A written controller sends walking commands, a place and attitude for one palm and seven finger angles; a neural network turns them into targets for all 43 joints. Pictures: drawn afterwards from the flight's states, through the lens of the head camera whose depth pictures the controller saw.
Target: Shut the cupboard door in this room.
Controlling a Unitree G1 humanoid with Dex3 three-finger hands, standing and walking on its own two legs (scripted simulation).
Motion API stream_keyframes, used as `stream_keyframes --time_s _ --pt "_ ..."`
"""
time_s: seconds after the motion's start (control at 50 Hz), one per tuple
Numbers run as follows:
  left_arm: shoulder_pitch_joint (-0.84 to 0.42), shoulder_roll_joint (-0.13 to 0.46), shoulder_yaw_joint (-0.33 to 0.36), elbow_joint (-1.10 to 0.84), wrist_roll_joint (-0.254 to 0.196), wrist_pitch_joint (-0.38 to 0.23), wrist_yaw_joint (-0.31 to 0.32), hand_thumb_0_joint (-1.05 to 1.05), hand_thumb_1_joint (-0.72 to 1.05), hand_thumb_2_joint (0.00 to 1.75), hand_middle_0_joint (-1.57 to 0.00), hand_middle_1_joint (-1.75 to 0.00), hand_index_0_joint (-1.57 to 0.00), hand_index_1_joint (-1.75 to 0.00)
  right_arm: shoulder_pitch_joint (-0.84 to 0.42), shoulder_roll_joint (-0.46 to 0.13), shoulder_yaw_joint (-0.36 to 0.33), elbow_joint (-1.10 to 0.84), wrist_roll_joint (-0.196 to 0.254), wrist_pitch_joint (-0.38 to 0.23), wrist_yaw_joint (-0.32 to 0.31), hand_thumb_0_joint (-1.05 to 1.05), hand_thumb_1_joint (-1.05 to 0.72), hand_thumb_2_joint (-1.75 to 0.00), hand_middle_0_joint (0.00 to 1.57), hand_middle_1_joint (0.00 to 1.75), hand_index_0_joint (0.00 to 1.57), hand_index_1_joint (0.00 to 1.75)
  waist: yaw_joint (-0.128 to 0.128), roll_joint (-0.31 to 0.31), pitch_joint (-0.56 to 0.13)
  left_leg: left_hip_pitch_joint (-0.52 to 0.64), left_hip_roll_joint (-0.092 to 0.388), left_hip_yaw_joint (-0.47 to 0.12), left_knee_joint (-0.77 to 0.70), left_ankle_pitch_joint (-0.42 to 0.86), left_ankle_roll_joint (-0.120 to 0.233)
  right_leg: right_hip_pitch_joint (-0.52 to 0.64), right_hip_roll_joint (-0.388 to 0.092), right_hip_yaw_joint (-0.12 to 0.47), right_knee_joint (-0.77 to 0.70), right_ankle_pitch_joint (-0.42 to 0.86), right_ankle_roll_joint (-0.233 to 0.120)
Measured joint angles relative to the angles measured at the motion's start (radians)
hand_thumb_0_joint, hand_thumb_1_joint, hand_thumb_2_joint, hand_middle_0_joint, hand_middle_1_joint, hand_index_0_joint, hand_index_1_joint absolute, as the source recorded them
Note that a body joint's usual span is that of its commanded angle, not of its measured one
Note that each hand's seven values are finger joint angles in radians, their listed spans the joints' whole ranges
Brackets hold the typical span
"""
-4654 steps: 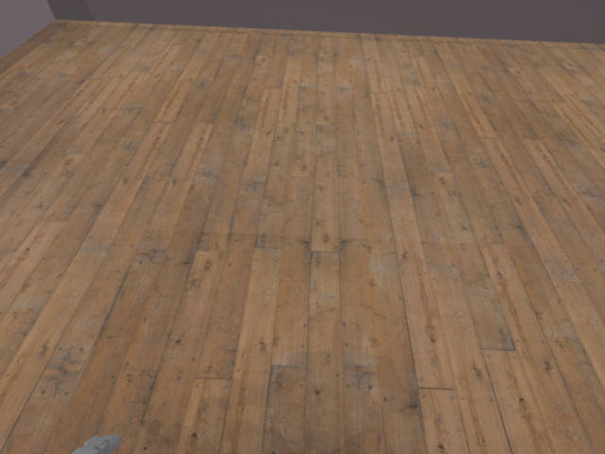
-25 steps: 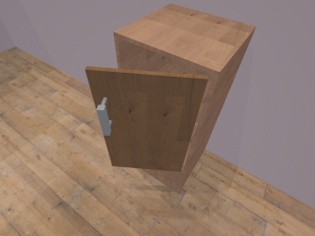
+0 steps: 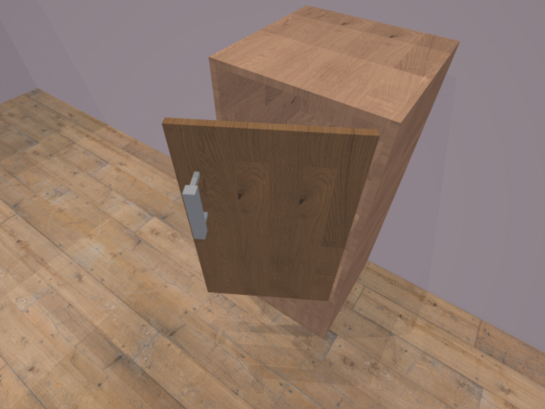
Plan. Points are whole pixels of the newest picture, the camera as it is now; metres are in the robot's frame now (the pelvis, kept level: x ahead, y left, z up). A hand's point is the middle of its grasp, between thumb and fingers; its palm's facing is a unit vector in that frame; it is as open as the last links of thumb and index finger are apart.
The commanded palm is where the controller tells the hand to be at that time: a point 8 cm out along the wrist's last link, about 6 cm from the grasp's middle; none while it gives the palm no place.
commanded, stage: look again from close up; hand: left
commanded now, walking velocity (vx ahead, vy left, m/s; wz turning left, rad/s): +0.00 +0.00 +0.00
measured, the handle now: (198, 205) +0.48 +0.18 -0.01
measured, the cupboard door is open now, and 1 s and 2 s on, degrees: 30 30 30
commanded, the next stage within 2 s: raise the hand and make a fist in 0.16 s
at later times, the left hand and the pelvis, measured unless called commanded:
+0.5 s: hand (146, 362) +0.19 +0.19 -0.01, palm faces +0.15 -0.99 -0.05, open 7.0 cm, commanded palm +0.10 +0.24 -0.06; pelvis -0.03 -0.01 -0.04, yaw +2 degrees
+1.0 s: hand (149, 398) +0.15 +0.18 -0.04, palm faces -0.04 -1.00 -0.02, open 4.6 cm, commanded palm +0.12 +0.24 -0.04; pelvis -0.06 -0.02 -0.10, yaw +1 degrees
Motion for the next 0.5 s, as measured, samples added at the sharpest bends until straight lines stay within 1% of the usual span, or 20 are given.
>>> stream_keyframes --time_s 0.14,0.26,0.28,0.3,0.32,0.34,0.36,0.38,0.4,0.42,0.44,0.46,0.5 --pt "-0.024 0.033 -0.003 -0.015 0.000 0.007 -0.006 0.00 0.91 0.90 -0.20 -0.30 -0.20 -0.30 -0.027 0.000 0.009 -0.003 0.001 -0.002 0.008 0.01 -0.92 -0.90 0.20 0.30 0.20 0.30 0.003 -0.015 0.002 0.016 -0.009 0.013 -0.036 0.016 0.005 0.005 -0.010 0.011 -0.021 0.012 0.007" --pt "-0.030 0.035 -0.008 -0.013 -0.001 0.009 -0.010 0.00 0.90 0.90 -0.20 -0.30 -0.20 -0.30 -0.038 -0.001 0.012 0.008 0.002 -0.001 0.010 0.01 -0.91 -0.90 0.20 0.30 0.20 0.30 0.006 -0.022 0.011 0.025 -0.011 0.017 -0.058 0.026 0.006 0.011 -0.012 0.014 -0.040 0.022 0.009" --pt "-0.029 0.030 -0.009 -0.012 0.002 0.006 -0.003 0.00 0.90 0.90 -0.20 -0.30 -0.20 -0.30 -0.038 -0.005 0.012 0.003 0.005 0.001 0.011 0.01 -0.91 -0.90 0.20 0.30 0.20 0.30 0.005 -0.015 0.013 0.016 -0.005 0.014 -0.047 0.024 0.005 0.009 -0.006 0.012 -0.044 0.025 0.009" --pt "0.015 0.022 0.052 -0.176 -0.017 0.068 -0.017 0.00 0.90 0.89 -0.20 -0.30 -0.20 -0.30 -0.030 -0.006 0.015 -0.026 0.010 -0.024 0.000 0.01 -0.91 -0.90 0.20 0.30 0.20 0.30 0.000 -0.018 0.032 0.006 -0.001 0.009 -0.025 0.017 0.004 -0.001 -0.003 0.004 -0.019 0.022 0.004" --pt "0.071 0.028 0.072 -0.370 -0.049 0.075 -0.010 0.01 0.90 0.89 -0.20 -0.30 -0.21 -0.30 -0.006 -0.005 0.021 -0.065 0.027 -0.076 -0.024 0.01 -0.91 -0.90 0.20 0.30 0.21 0.30 0.004 -0.028 0.036 -0.012 -0.002 0.008 -0.005 0.010 0.002 -0.037 -0.007 -0.009 0.039 0.013 -0.005" --pt "0.129 0.036 0.072 -0.550 -0.087 0.052 0.002 0.01 0.90 0.89 -0.20 -0.31 -0.21 -0.30 0.019 -0.005 0.019 -0.101 0.037 -0.132 -0.041 0.01 -0.91 -0.90 0.20 0.30 0.21 0.30 0.007 -0.036 0.024 -0.029 -0.006 0.008 0.009 0.006 0.000 -0.076 -0.015 -0.023 0.099 0.005 -0.017" --pt "0.167 0.040 0.071 -0.696 -0.115 0.025 0.012 0.01 0.90 0.89 -0.20 -0.31 -0.21 -0.31 0.041 -0.006 0.012 -0.132 0.046 -0.184 -0.046 0.01 -0.91 -0.90 0.20 0.30 0.21 0.30 0.004 -0.039 0.005 -0.046 -0.012 0.003 0.021 0.003 -0.002 -0.104 -0.023 -0.034 0.140 0.007 -0.024" --pt "0.178 0.038 0.074 -0.798 -0.134 -0.011 0.012 0.01 0.91 0.89 -0.21 -0.31 -0.21 -0.31 0.058 -0.010 0.002 -0.164 0.048 -0.227 -0.045 0.01 -0.91 -0.90 0.20 0.30 0.21 0.30 -0.005 -0.035 -0.014 -0.071 -0.019 -0.009 0.040 -0.001 -0.003 -0.120 -0.027 -0.042 0.157 -0.002 -0.030" --pt "0.169 0.032 0.084 -0.862 -0.150 -0.061 0.003 0.01 0.91 0.89 -0.21 -0.32 -0.22 -0.32 0.064 -0.016 -0.007 -0.194 0.048 -0.258 -0.041 0.01 -0.91 -0.90 0.20 0.30 0.21 0.30 -0.015 -0.029 -0.039 -0.109 -0.024 -0.022 0.069 -0.006 -0.004 -0.136 -0.029 -0.048 0.160 -0.028 -0.030" --pt "0.150 0.027 0.102 -0.895 -0.166 -0.124 -0.016 0.01 0.91 0.89 -0.22 -0.33 -0.23 -0.33 0.060 -0.022 -0.013 -0.221 0.045 -0.279 -0.036 0.01 -0.91 -0.90 0.20 0.30 0.20 0.30 -0.023 -0.028 -0.066 -0.160 -0.028 -0.028 0.105 -0.015 -0.005 -0.166 -0.029 -0.044 0.165 -0.069 -0.021" --pt "0.119 0.019 0.124 -0.898 -0.183 -0.197 -0.048 0.01 0.91 0.89 -0.23 -0.34 -0.24 -0.34 0.042 -0.028 -0.021 -0.245 0.043 -0.291 -0.028 0.01 -0.91 -0.90 0.20 0.30 0.20 0.30 -0.027 -0.021 -0.084 -0.214 -0.022 -0.032 0.147 -0.025 -0.007 -0.214 -0.023 -0.043 0.197 -0.095 -0.011" --pt "0.090 0.013 0.148 -0.888 -0.199 -0.268 -0.091 0.01 0.91 0.89 -0.24 -0.35 -0.25 -0.35 0.019 -0.033 -0.029 -0.268 0.039 -0.298 -0.019 0.01 -0.91 -0.90 0.20 0.30 0.20 0.30 -0.030 -0.015 -0.099 -0.270 -0.013 -0.036 0.191 -0.035 -0.010 -0.274 -0.015 -0.043 0.247 -0.098 -0.010" --pt "0.055 0.019 0.187 -0.864 -0.233 -0.411 -0.202 0.00 0.91 0.89 -0.26 -0.38 -0.27 -0.37 -0.024 -0.036 -0.044 -0.315 0.026 -0.303 0.001 0.01 -0.91 -0.90 0.20 0.30 0.20 0.30 -0.027 -0.021 -0.136 -0.389 0.002 -0.036 0.286 -0.060 -0.018 -0.404 -0.003 -0.036 0.361 -0.113 -0.020"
